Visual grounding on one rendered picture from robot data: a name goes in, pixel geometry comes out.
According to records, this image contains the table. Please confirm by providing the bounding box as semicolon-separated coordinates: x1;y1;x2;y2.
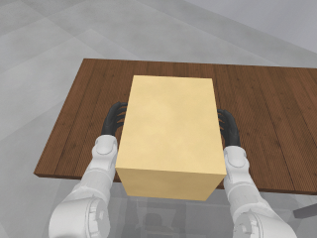
33;58;317;219

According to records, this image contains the robot right hand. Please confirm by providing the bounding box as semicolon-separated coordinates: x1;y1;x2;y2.
217;109;241;148

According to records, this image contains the robot left hand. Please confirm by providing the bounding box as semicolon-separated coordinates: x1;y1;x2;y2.
101;101;128;137

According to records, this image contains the left robot upper arm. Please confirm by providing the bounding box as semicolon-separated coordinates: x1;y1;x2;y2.
50;196;111;238

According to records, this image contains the carton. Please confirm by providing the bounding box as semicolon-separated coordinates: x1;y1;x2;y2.
115;75;227;201

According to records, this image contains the right robot upper arm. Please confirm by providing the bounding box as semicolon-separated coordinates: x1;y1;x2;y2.
233;211;297;238

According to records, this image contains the right robot forearm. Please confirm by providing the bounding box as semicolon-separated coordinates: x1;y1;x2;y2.
223;146;284;224

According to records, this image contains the left robot forearm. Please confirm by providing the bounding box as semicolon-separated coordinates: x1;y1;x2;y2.
49;135;118;238

